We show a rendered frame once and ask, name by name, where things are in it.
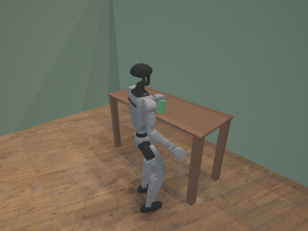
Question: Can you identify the robot left upper arm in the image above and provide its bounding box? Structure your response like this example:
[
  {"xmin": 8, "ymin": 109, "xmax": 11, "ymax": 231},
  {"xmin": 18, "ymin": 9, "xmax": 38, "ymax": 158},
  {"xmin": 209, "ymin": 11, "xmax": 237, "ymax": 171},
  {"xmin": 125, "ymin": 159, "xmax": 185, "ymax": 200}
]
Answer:
[{"xmin": 127, "ymin": 85, "xmax": 136, "ymax": 93}]

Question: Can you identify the sponge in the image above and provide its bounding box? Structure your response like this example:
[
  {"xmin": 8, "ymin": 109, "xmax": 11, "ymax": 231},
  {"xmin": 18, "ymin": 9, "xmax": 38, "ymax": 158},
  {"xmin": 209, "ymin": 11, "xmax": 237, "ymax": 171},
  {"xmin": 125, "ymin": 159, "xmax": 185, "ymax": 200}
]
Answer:
[{"xmin": 156, "ymin": 99, "xmax": 167, "ymax": 115}]

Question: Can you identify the robot left forearm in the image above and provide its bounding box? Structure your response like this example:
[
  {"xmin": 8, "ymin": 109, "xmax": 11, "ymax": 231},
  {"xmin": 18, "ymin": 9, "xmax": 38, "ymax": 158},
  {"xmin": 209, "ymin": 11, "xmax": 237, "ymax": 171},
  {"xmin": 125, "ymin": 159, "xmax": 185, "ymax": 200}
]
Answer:
[{"xmin": 150, "ymin": 94, "xmax": 157, "ymax": 101}]

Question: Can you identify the left robot shin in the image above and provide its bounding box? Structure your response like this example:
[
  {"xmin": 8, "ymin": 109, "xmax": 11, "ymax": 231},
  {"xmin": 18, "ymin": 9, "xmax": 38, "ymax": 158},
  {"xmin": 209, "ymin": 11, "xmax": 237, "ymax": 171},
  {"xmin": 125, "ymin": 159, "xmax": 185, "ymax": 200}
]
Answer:
[{"xmin": 141, "ymin": 158, "xmax": 153, "ymax": 188}]

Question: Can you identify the robot right forearm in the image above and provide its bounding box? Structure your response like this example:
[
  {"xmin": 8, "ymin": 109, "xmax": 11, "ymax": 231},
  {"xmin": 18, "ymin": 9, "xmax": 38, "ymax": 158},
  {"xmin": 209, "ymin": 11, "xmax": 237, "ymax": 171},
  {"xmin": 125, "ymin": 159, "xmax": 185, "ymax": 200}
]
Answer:
[{"xmin": 151, "ymin": 130, "xmax": 177, "ymax": 153}]

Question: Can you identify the table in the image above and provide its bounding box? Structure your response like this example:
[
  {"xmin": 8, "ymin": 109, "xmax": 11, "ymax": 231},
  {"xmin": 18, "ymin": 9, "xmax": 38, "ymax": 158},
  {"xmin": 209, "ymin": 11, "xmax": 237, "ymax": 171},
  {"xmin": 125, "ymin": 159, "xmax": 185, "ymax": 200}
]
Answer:
[{"xmin": 108, "ymin": 87, "xmax": 233, "ymax": 206}]

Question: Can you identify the robot right upper arm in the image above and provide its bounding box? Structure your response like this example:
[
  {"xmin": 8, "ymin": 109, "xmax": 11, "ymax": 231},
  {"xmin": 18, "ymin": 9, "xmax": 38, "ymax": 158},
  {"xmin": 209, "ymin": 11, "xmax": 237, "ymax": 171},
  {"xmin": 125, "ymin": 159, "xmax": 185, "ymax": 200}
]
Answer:
[{"xmin": 142, "ymin": 97, "xmax": 159, "ymax": 139}]

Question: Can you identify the left robot hand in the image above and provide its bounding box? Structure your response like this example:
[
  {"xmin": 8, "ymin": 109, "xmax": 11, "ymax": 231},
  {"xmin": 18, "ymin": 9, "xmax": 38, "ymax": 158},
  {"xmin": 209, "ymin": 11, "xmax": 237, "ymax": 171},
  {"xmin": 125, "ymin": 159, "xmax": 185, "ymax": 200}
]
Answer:
[{"xmin": 155, "ymin": 93, "xmax": 167, "ymax": 107}]

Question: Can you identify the humanoid robot torso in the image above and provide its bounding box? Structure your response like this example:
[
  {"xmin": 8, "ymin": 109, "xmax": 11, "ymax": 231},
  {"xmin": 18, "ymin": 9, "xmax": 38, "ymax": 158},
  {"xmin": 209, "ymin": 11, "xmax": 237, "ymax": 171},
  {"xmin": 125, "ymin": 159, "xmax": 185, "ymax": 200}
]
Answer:
[{"xmin": 128, "ymin": 91, "xmax": 153, "ymax": 151}]

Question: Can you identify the right robot hand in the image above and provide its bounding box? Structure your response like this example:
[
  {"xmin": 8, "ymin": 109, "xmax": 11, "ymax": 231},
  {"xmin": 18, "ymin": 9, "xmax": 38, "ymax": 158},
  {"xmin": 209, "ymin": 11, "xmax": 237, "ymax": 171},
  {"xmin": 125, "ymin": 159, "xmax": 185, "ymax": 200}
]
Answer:
[{"xmin": 172, "ymin": 146, "xmax": 190, "ymax": 163}]

